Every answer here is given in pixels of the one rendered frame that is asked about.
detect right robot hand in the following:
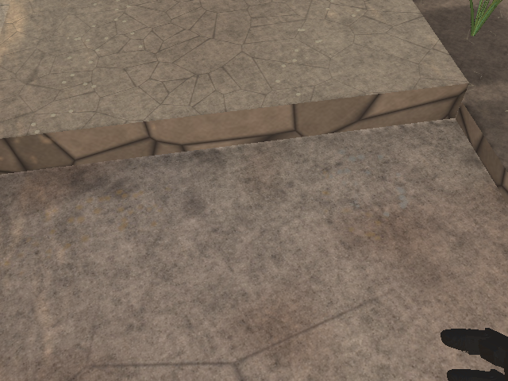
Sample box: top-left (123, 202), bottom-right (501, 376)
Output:
top-left (441, 328), bottom-right (508, 381)

